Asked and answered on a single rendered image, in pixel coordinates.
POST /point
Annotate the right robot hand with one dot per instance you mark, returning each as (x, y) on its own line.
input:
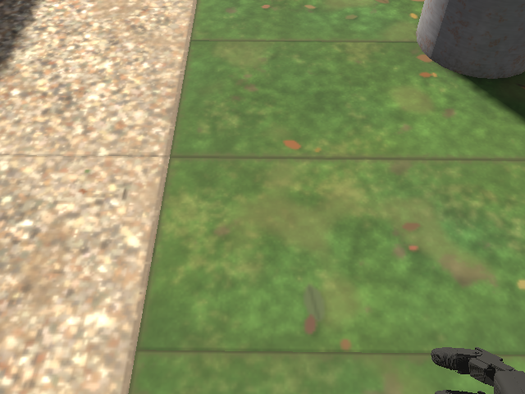
(481, 365)

